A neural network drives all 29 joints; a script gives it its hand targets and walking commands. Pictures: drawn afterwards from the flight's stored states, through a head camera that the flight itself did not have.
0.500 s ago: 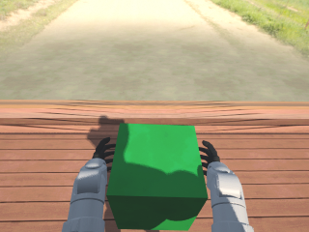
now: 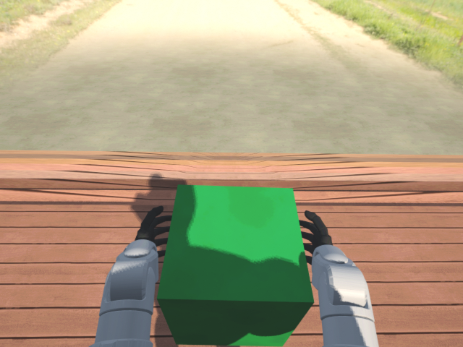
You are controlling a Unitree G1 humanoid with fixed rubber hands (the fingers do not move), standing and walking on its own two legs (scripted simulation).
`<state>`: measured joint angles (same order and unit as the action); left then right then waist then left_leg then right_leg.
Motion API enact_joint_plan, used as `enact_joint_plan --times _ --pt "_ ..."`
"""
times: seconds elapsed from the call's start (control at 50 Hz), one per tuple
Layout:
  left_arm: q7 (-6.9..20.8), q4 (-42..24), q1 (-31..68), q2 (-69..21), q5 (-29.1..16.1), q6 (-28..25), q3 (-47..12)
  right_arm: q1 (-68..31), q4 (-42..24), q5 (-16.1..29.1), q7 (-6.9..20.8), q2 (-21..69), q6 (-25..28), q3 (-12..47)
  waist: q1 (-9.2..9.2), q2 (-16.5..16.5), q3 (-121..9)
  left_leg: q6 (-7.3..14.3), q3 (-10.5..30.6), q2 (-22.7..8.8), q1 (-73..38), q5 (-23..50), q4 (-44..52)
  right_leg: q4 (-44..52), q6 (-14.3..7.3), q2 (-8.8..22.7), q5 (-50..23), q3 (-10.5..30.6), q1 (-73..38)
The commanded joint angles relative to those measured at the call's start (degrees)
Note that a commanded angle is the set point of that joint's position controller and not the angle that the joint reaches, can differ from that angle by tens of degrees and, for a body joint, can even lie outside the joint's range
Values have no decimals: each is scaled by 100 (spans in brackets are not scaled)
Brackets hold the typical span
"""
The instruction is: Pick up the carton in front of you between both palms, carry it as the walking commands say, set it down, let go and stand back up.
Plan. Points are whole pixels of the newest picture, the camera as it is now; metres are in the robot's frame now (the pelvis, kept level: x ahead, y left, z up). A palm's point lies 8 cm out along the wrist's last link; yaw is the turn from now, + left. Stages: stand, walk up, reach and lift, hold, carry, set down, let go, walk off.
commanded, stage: carry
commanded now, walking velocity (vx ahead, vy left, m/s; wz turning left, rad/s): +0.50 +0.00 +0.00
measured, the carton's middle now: (232, 269) +0.29 +0.00 -0.01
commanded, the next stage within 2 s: none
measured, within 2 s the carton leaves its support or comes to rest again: neither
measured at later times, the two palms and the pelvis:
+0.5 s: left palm (162, 171) +0.46 +0.16 +0.08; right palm (299, 172) +0.48 -0.14 +0.08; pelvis +0.20 +0.00 +0.00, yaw +3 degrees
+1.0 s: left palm (168, 108) +0.78 +0.20 +0.06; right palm (266, 113) +0.76 -0.10 +0.07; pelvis +0.51 +0.07 +0.01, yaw -1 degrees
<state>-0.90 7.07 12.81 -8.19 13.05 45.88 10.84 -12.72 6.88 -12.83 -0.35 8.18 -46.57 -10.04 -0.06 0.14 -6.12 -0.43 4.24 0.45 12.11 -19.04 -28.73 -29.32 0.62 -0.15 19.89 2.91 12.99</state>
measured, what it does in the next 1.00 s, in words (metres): walks ahead: right foot, then left foot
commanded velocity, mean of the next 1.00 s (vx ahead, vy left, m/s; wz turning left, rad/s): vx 0.50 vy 0.00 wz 0.00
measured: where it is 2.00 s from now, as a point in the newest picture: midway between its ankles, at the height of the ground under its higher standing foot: (226, 208)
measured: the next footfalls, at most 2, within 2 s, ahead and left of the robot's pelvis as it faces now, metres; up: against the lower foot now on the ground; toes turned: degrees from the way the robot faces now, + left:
right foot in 0.38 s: +0.19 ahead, -0.09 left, +0.00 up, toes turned -7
left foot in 0.74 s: +0.54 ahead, +0.13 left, +0.00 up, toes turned +12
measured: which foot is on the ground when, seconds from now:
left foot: down 0.00-0.38, up 0.40-0.72, down 0.74-1.00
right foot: down 0.00-0.24, up 0.26-0.36, down 0.38-0.76, up 0.78-1.00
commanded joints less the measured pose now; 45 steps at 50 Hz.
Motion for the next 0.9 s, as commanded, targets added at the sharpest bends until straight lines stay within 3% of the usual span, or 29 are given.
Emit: enact_joint_plan --times 0.0,0.04,0.08,0.12,0.16,0.18,0.2,0.22,0.24,0.26,0.3,0.34,0.36,0.38,0.4,0.42,0.44,0.46,0.5,0.6,0.64,0.7,0.72,0.74,0.76,0.78,0.82,0.84,0.88 --pt "1244 -848 3128 -5102 -1932 140 -3919 -3125 -900 1870 1155 5103 -64 3866 10 168 -1069 306 360 -583 265 -1267 528 269 -181 412 956 79 104" --pt "1176 -1131 3088 -4959 -2139 495 -4148 -3094 -1219 2050 1078 4915 -414 4055 19 -15 -938 320 283 -604 637 -1542 263 426 -278 640 1440 366 194" --pt "1104 -1294 2980 -4763 -2310 877 -4249 -3134 -1449 2238 1017 4733 -803 4205 73 -513 -739 202 -230 -421 1271 -1169 -456 858 -493 1025 1530 902 -103" --pt "1018 -1494 2798 -4651 -2424 1201 -4302 -3142 -1685 2516 1006 4726 -1161 4355 72 -1148 -627 104 -925 -135 1643 -693 -672 1010 -815 1471 535 1401 -515" --pt "963 -1915 2782 -4706 -2610 1485 -4440 -2988 -1856 2761 992 4864 -1425 4488 20 -716 -783 110 -1005 -126 919 -268 -70 179 -657 1136 -1159 541 -369" --pt "958 -2145 2843 -4779 -2745 1613 -4526 -2823 -1890 2803 978 4914 -1517 4464 -34 -235 -977 173 -747 -219 176 129 174 -641 -409 785 -1899 -180 4" --pt "965 -2315 2707 -4826 -2877 1756 -4578 -2519 -1933 2814 946 4899 -1601 4407 -96 719 -1253 425 96 -704 -1157 1339 259 -1812 -90 465 -2185 -842 1164" --pt "998 -2463 2709 -4852 -2983 1868 -4625 -2285 -2009 2759 901 4901 -1675 4370 -164 1685 -1231 789 1147 -1441 -2256 3243 368 -2466 145 150 -761 -1287 2638" --pt "1047 -2561 2761 -4939 -3078 1943 -4674 -2199 -2226 2700 852 4870 -1749 4340 -206 1743 -866 1169 1813 -1873 -2744 4443 525 -2440 134 -52 1371 -1174 3686" --pt "1089 -2605 2729 -5038 -3164 1978 -4673 -2357 -2587 2718 809 4848 -1816 4375 -243 1171 -707 1319 1886 -2023 -3046 4664 563 -2128 51 85 1916 -1014 4049" --pt "1095 -2753 2477 -5130 -3221 2041 -4593 -2435 -3049 2841 791 5127 -1927 4461 -206 788 -916 931 1210 -1897 -2871 4091 534 -876 -47 123 1174 -1056 3277" --pt "1023 -2954 2107 -5157 -3049 2061 -4555 -2299 -3353 2952 845 5166 -2017 4540 12 810 -1591 348 -492 -1184 -1371 4353 -273 678 -75 -327 -677 -1648 122" --pt "977 -2993 2045 -5184 -2991 2084 -4536 -2283 -3455 3031 874 5026 -2063 4580 93 459 -2068 132 -980 -918 -71 3410 -1082 763 -155 -88 -1108 -1410 -1983" --pt "922 -2940 1834 -5107 -2859 2090 -4416 -2666 -3667 3186 935 4826 -2144 4656 293 -856 -2018 -98 -1388 -406 1283 1714 -2608 1540 -539 1291 -55 973 -2576" --pt "866 -2974 1917 -5037 -2741 2119 -4336 -2900 -3708 3323 996 4789 -2228 4747 189 -1858 -1693 -61 -1057 66 2873 -775 -3430 1562 -1327 2285 -1990 2689 -3220" --pt "828 -3152 2085 -4976 -2760 2202 -4331 -2826 -3566 3341 1029 4788 -2269 4762 160 -1116 -1514 147 -597 -321 3306 -1069 -4040 1226 -1610 2462 -2741 2388 -3248" --pt "807 -3164 2117 -4953 -2794 2270 -4359 -2728 -3450 3362 1046 4754 -2299 4677 180 -565 -1405 220 -566 -503 3488 -929 -4144 1115 -1567 2333 -3170 1965 -3146" --pt "813 -3204 2153 -4958 -2840 2317 -4403 -2565 -3296 3320 1041 4793 -2323 4620 171 -147 -1380 231 -523 -657 3525 -575 -3785 1270 -1294 2202 -2743 1557 -3046" --pt "880 -3187 2268 -5013 -2998 2394 -4494 -2298 -3043 3145 992 4884 -2342 4495 175 -372 -1093 135 -791 -602 3428 -234 -2780 1550 -888 1834 -2959 764 -2892" --pt "1144 -2958 2121 -4986 -3223 2439 -4584 -1826 -2727 2613 811 5065 -2282 4303 135 -849 -660 65 -1518 -166 2271 767 -717 1622 -662 1300 -3479 -616 -1874" --pt "1197 -2883 2069 -4987 -3210 2415 -4576 -1847 -2768 2555 794 5093 -2259 4308 120 -1077 -503 150 -1829 -10 1462 1322 -276 1559 -554 1308 -3798 -836 -1350" --pt "1220 -2976 2221 -4903 -3199 2383 -4624 -1942 -2753 2602 817 5085 -2211 4355 -43 -943 -1037 297 -2203 342 -558 1297 12 -30 -284 1093 -4543 -1513 -811" --pt "1221 -2986 2257 -4834 -3166 2375 -4628 -1973 -2761 2625 841 5061 -2198 4349 -163 -679 -1316 283 -1904 50 -1532 891 6 -1059 -188 936 -3681 -1541 -207" --pt "1228 -2980 2352 -4782 -3143 2384 -4618 -1927 -2718 2611 858 5006 -2198 4323 -276 262 -1519 564 199 -1247 -2010 -679 693 -2587 -20 571 -2204 -1505 644" --pt "1234 -3001 2410 -4918 -3154 2402 -4666 -1979 -2534 2612 898 4998 -2156 4303 -169 1642 -1745 1397 2953 -2540 -2600 -800 1793 -4067 77 -225 478 -1011 2007" --pt "1227 -2903 2358 -4951 -3103 2359 -4666 -2007 -2662 2752 938 5200 -2143 4419 -128 1056 -1631 1505 2758 -2626 -2443 -404 1783 -4765 -94 211 559 -319 2367" --pt "1230 -2870 2362 -5306 -3058 2237 -4662 -2259 -2773 2917 1000 5558 -2039 4562 -117 231 -1471 1186 1565 -2206 -1682 700 1608 -4582 -272 661 108 -242 2340" --pt "1213 -2815 2264 -5472 -3034 2172 -4665 -2354 -2859 3000 1023 5679 -2000 4637 -77 107 -1423 1002 1074 -2035 -1429 953 1660 -4151 -275 804 -206 -215 2273" --pt "1149 -2758 2018 -5639 -2943 2058 -4670 -2306 -2954 3121 1073 5759 -1939 4737 -58 378 -1483 840 429 -1831 -1283 1212 1717 -3617 -221 763 -462 -403 2071"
